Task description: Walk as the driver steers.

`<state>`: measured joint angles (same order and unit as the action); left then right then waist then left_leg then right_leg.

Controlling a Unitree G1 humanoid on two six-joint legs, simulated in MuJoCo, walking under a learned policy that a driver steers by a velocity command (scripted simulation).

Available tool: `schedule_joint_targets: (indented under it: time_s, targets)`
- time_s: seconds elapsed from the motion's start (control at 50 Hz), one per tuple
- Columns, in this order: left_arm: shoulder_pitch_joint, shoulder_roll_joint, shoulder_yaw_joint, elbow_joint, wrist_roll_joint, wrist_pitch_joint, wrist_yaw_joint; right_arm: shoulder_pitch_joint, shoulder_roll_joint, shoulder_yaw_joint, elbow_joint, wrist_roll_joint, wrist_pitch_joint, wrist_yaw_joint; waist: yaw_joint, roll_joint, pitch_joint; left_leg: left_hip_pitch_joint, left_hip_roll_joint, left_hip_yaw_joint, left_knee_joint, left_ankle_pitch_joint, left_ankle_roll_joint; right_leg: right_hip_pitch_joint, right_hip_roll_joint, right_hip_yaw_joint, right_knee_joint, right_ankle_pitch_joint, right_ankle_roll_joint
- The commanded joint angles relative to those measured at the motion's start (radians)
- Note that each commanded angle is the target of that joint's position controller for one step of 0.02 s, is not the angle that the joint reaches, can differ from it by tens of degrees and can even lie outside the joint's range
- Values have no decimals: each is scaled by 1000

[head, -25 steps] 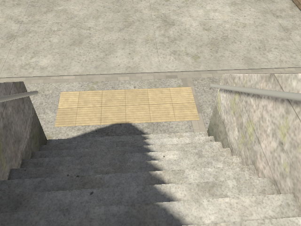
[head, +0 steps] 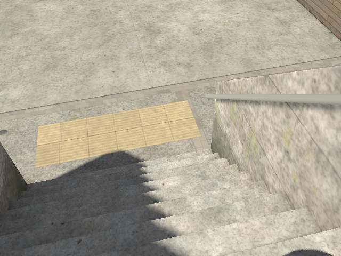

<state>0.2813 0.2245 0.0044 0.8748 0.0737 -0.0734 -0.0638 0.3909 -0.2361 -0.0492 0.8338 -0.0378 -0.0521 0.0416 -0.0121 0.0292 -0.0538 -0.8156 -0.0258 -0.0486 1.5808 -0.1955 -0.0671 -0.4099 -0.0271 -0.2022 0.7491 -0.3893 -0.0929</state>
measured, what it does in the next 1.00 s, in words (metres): goes down: left foot, then right foot 0.20 m lower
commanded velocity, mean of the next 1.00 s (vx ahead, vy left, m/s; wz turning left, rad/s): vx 0.71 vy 0.00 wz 0.19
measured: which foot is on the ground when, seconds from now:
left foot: up 0.00-0.42, down 0.44-0.86, up 0.88-1.00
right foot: down 0.00-0.46, up 0.48-0.84, down 0.86-1.00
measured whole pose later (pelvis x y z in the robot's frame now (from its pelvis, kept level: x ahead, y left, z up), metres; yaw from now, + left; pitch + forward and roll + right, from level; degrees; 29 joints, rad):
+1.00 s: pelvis +0.22 +0.14 -0.24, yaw +10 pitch -1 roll +1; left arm 0.37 0.21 0.03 0.91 0.00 0.01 0.00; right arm 0.11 -0.18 -0.02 0.80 -0.07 0.00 -0.03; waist 0.03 0.03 0.05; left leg -0.92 0.08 -0.10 1.64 -0.36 -0.03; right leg -0.47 0.14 -0.01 1.03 -0.53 -0.14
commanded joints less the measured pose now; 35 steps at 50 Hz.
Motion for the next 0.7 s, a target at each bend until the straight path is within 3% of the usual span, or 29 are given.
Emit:
schedule_joint_targets:
  time_s: [0.02,0.06,0.08,0.1,0.14,0.16,0.18,0.2,0.24,0.26,0.28,0.3,0.32,0.34,0.38,0.4,0.42,0.44,0.46,0.48,0.5,0.52,0.54,0.58,0.6,0.62,0.64,0.68,0.7]
  targets:
    - [108,100,31,-18,1,-28,64,-131,-81,-6,-136,-4,1,-46,121,-103,37,-287,76,-103,-203,50,3,271,-403,327,-321,336,-229]
    - [214,121,36,37,15,-29,89,-130,-18,18,-144,-29,26,-48,124,-130,3,-241,74,-36,-159,12,8,285,-423,329,-300,435,-255]
    - [226,112,38,50,51,-33,84,-47,-20,28,-116,-49,31,-29,90,-126,-5,-234,75,-63,-43,31,32,255,-435,321,-290,333,-229]
    - [199,88,29,43,61,-40,73,16,-31,29,-81,-69,31,-4,62,-95,9,-215,88,-64,-15,28,65,191,-409,301,-332,80,-189]
    - [142,66,23,48,40,-55,66,-12,-42,25,-73,-70,26,17,63,-88,53,-260,76,-32,-5,9,94,129,-390,292,-366,-223,-138]
    - [101,66,22,22,22,-65,77,-105,-39,22,-104,-59,17,18,89,-60,56,-296,91,4,-140,8,94,143,-391,251,-379,-315,-129]
    - [91,55,16,20,30,-74,91,-171,-20,28,-109,-58,11,18,100,-61,44,-249,107,19,-189,22,98,127,-387,223,-377,-309,-118]
    - [105,38,9,27,59,-78,103,-177,-1,37,-111,-56,8,17,85,-108,19,-224,106,-13,-43,41,106,112,-407,247,-337,-235,-114]
    - [91,24,3,14,68,-84,113,-203,-5,37,-113,-64,-3,20,75,-80,16,-240,116,-15,-67,63,131,133,-410,192,-297,-200,-107]
    - [93,17,4,24,52,-86,111,-228,-12,33,-116,-50,-5,18,82,-79,34,-272,142,-29,-170,53,139,174,-438,194,-322,-207,-95]
    - [127,22,-2,28,60,-85,112,-271,-16,28,-129,-69,-8,19,91,-87,28,-224,130,14,-103,51,149,135,-448,167,-270,-175,-91]
    - [221,193,69,91,-94,-34,65,-230,12,-14,-110,13,82,-42,39,-184,23,-225,147,86,-218,76,119,307,-464,100,-97,59,-9]
    - [261,148,60,79,-84,-15,46,-295,-7,-11,-120,15,120,-61,93,-169,30,-152,140,118,-259,65,109,267,-432,35,-44,214,32]
    - [240,136,58,65,-68,2,44,-329,9,-6,-131,29,132,-61,96,-226,43,-63,125,161,-298,20,100,210,-426,-7,-28,222,52]
    - [168,137,63,27,-60,35,52,-374,12,-6,-130,35,140,-59,81,-237,83,44,113,218,-336,-20,97,129,-459,-41,1,186,83]
    - [110,155,68,10,-53,52,60,-364,10,-7,-127,40,141,-65,49,-258,73,131,107,243,-357,-71,102,93,-463,-55,31,228,98]
    - [10,178,72,-19,-65,62,62,-282,-3,-11,-107,50,139,-70,-31,-247,45,322,82,268,-409,-142,120,8,-449,-102,113,401,117]
    - [-91,220,83,-39,-85,67,54,-66,-44,-29,-36,65,129,-81,-172,-153,-28,588,5,311,-414,-182,145,-95,-414,-125,384,637,113]
    - [-239,219,86,-85,-60,79,44,196,-61,-31,85,78,110,-87,-332,111,15,827,-31,173,-546,-163,203,-453,-296,-80,926,340,121]
    - [-258,71,46,-151,-1,76,57,180,-139,-30,141,115,101,-70,-255,464,98,807,60,-110,-691,243,200,-775,-133,26,1115,-264,135]
    - [-283,50,20,-224,20,79,85,211,-185,-29,134,132,93,-59,-213,399,76,701,177,-332,-850,274,231,-779,-97,152,1054,-281,143]
    - [-289,55,24,-245,-26,78,101,156,-216,-31,125,83,89,-57,-168,241,52,652,318,-501,-973,-66,298,-809,-75,213,1018,-242,151]
    - [-214,48,28,-208,-45,73,113,29,-225,-28,98,19,80,-57,-75,113,96,474,349,-532,-937,-407,294,-757,-79,332,887,-66,125]
    - [-143,51,43,-133,-44,80,123,-189,-163,-4,46,-21,49,-53,37,44,102,204,359,-427,-813,-393,248,-589,9,385,811,90,115]
    - [-115,42,48,-124,-51,82,126,-267,-83,11,40,-29,19,-45,87,-34,89,70,289,-277,-693,-564,176,-492,53,413,691,405,96]
    - [-90,36,51,-107,-53,87,126,-301,-77,17,37,-11,-1,-40,119,9,69,27,272,-220,-660,-543,145,-430,79,364,657,529,87]
    - [-50,26,41,-108,-61,77,106,-285,-63,18,55,13,-19,-46,169,-31,73,-130,232,-121,-641,-656,154,-249,107,283,498,740,104]
    - [-37,28,40,-88,-62,76,89,-267,-87,18,47,32,-40,-38,162,-9,46,-156,247,-51,-603,-607,163,-38,118,205,388,857,106]
    - [-93,44,41,-108,-62,78,87,-235,-106,13,40,33,-39,-36,119,46,55,-62,267,-43,-588,-546,169,-50,110,186,304,795,98]
Velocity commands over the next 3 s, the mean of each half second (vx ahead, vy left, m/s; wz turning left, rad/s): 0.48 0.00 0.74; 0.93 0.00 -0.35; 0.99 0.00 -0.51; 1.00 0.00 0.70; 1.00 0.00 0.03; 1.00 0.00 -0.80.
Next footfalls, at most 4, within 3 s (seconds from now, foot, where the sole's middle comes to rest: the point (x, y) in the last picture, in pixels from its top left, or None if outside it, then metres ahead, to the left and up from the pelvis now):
0.44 left None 0.05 0.19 -0.75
0.86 right None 0.27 0.10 -0.95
1.30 left None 0.45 0.36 -1.16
1.72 right None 0.75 0.08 -1.36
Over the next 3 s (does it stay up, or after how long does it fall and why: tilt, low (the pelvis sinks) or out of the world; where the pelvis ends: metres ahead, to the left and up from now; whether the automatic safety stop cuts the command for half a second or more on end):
stays up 1.42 0.37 -1.22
